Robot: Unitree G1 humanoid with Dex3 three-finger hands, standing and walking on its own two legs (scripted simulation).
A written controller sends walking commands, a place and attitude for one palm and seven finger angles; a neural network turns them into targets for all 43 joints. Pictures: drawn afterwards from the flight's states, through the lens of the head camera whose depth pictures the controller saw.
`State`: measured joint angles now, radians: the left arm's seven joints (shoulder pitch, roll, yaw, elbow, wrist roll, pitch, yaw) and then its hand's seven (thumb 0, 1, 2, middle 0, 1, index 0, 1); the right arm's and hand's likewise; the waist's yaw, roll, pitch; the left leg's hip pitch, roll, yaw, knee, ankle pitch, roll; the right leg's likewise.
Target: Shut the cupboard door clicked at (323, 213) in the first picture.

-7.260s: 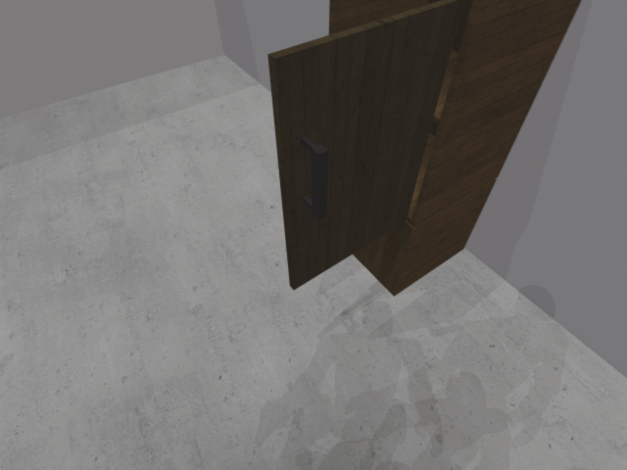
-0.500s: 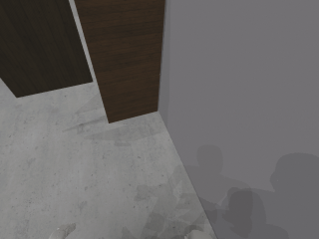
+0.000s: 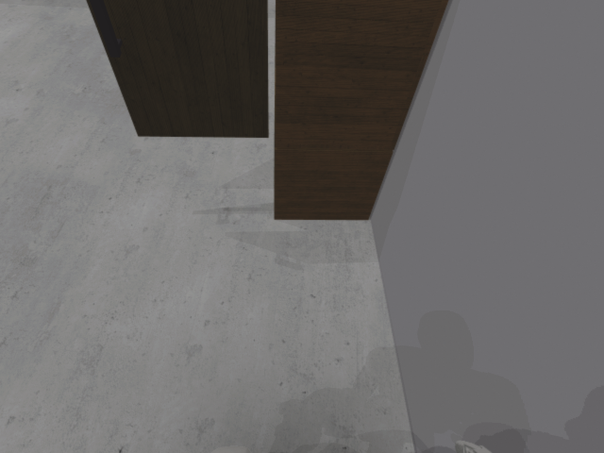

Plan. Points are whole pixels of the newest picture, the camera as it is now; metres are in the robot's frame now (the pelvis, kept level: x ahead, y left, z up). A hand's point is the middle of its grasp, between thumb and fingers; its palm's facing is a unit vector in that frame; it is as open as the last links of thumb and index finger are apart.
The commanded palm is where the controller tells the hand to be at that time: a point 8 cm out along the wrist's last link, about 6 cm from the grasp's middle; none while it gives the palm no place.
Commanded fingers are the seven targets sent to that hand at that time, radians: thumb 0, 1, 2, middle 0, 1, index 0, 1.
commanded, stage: take the last steps up to it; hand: left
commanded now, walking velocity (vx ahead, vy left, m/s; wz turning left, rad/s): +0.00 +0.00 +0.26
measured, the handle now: (106, 17) +0.94 +0.52 +0.04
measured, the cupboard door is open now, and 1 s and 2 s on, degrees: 91 91 91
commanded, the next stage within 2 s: come to a stop and stand still in 1.52 s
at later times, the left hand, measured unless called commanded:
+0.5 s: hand out of the picture +0.06 +0.19 -0.14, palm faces +0.19 -0.95 -0.23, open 7.4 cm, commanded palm none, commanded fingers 0.00 0.90 0.90 -0.20 -0.30 -0.20 -0.30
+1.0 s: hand (96, 397) +0.19 +0.32 -0.15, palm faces +0.24 -0.94 -0.22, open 7.4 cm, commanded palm none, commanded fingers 0.00 0.90 0.90 -0.20 -0.30 -0.20 -0.30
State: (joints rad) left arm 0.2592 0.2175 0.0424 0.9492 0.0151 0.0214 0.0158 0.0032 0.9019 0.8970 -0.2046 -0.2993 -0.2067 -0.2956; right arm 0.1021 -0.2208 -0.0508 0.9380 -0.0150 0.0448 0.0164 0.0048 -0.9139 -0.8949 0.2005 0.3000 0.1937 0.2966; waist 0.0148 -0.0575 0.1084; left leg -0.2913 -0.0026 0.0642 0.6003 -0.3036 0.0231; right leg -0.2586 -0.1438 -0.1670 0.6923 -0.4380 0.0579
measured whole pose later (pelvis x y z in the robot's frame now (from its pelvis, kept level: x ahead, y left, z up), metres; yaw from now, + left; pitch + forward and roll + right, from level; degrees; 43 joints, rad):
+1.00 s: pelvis +0.19 +0.12 +0.01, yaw +10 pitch +0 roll +2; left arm 0.24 0.18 0.06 1.02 0.03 -0.01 -0.01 0.01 0.91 0.90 -0.20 -0.30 -0.20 -0.29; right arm 0.21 -0.18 -0.05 1.00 -0.03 -0.05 -0.01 -0.01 -0.95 -0.89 0.21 0.30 0.20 0.30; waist 0.03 -0.02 0.05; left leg -0.24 -0.02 0.18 0.43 -0.20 0.06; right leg -0.54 -0.11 -0.11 1.06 -0.33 -0.01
